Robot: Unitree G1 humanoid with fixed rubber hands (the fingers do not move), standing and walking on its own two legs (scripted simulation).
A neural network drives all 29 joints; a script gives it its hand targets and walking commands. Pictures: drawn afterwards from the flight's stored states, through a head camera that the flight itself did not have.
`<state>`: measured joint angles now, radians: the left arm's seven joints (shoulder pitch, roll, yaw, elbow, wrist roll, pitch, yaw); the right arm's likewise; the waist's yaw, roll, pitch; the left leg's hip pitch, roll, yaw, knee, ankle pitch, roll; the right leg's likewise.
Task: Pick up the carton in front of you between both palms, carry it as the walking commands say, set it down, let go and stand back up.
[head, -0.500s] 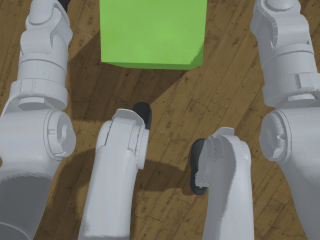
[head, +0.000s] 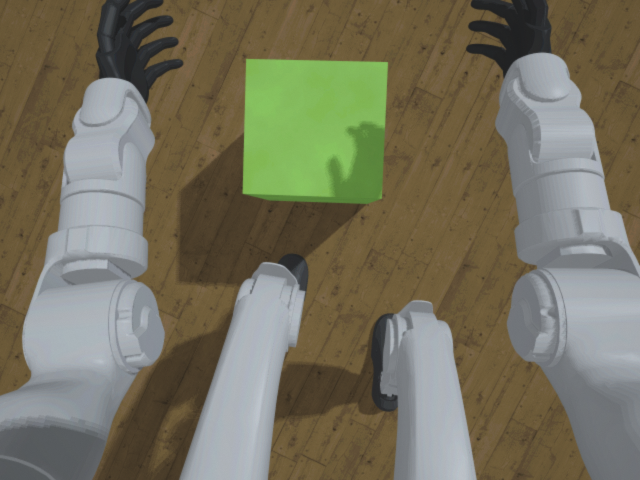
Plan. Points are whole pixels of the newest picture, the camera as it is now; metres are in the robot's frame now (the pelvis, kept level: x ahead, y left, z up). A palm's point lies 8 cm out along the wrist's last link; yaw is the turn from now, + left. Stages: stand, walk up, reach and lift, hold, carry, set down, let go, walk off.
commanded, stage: set down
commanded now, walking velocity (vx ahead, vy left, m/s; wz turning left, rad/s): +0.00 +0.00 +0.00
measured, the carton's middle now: (317, 144) +0.49 +0.11 -0.42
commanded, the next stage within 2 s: let go in 0.24 s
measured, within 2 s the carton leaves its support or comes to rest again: neither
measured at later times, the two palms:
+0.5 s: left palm (32, 85) +0.42 +0.29 +0.02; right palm (623, 80) +0.50 -0.11 +0.02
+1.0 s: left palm out of the picture +0.26 +0.26 +0.14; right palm out of the picture +0.34 -0.18 +0.13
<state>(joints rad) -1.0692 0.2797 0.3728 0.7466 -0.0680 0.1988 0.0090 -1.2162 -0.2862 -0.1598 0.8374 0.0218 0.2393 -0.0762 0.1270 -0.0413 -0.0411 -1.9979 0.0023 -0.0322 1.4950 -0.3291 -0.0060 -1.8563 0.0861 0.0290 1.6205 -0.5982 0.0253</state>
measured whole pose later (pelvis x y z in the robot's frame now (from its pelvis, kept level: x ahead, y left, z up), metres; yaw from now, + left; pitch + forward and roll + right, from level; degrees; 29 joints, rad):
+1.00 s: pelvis +0.09 +0.02 +0.22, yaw +3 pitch +13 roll +0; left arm 0.12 0.20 0.05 0.42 -0.01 0.01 -0.07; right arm -0.02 -0.17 -0.11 0.55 -0.05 -0.01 0.01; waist 0.06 0.00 0.02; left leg -0.60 -0.04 -0.01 0.55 -0.18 0.02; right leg -0.45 0.01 0.07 0.59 -0.36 0.02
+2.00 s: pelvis +0.15 +0.00 +0.21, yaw +8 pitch +4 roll +1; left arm 0.37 0.28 0.02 0.65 0.02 -0.02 0.05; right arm 0.33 -0.25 -0.01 0.77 -0.02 -0.05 -0.01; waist 0.02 -0.03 -0.09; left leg -0.39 -0.08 -0.09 0.65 -0.33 0.01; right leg -0.17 -0.02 -0.01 0.60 -0.50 0.00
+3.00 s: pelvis +0.14 +0.00 +0.22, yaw +13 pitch +0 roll +0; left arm 0.44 0.23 -0.01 0.96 0.02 0.03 0.06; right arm 0.32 -0.20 0.03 0.99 -0.01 0.02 -0.04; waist 0.02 -0.02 -0.01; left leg -0.35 -0.10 -0.17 0.67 -0.32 0.00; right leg -0.08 -0.01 -0.10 0.55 -0.48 -0.01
